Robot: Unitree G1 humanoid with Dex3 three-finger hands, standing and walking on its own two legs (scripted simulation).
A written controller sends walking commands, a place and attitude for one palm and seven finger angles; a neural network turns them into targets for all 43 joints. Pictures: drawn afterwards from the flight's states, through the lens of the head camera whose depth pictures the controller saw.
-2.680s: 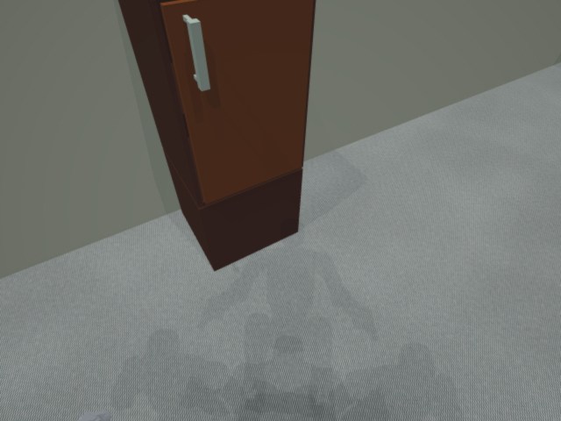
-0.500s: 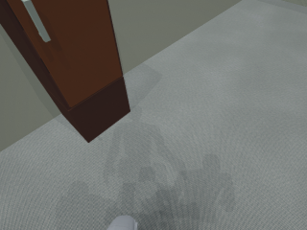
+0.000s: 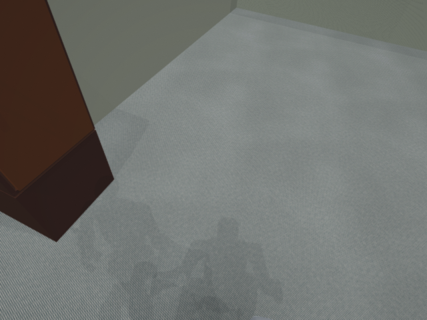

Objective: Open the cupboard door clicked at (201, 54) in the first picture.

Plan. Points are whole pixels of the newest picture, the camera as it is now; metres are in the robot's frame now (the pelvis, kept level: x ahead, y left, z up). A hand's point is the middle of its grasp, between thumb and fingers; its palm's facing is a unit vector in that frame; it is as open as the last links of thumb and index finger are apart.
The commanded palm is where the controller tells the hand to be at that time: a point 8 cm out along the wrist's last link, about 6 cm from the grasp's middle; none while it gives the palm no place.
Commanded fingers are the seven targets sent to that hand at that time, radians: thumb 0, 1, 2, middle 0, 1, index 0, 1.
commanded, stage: walk to a spot facing it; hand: left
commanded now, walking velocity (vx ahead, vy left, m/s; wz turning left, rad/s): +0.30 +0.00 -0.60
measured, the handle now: out of the picture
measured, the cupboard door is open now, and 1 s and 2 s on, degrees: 0 0 0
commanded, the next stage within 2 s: turn to face it in 1.04 s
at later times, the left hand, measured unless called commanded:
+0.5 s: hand (169, 294) +0.21 +0.11 -0.17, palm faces -0.23 -0.95 -0.19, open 7.3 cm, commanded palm none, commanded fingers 0.00 0.90 0.90 -0.20 -0.30 -0.20 -0.30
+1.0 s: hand (220, 190) +0.50 +0.01 -0.17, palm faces -0.46 -0.88 -0.15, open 7.4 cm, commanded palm none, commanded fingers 0.00 0.90 0.90 -0.20 -0.30 -0.20 -0.30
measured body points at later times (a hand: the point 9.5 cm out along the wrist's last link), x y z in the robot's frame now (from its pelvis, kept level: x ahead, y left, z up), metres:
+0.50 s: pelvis +0.13 -0.07 +0.00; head +0.15 -0.06 +0.44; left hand +0.22 +0.16 -0.16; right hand +0.13 -0.33 -0.14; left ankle +0.26 +0.05 -0.70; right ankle +0.04 -0.16 -0.74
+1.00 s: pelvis +0.34 -0.11 +0.00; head +0.37 -0.12 +0.44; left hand +0.53 +0.06 -0.16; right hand +0.19 -0.28 -0.15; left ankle +0.32 +0.02 -0.74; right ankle +0.38 -0.28 -0.70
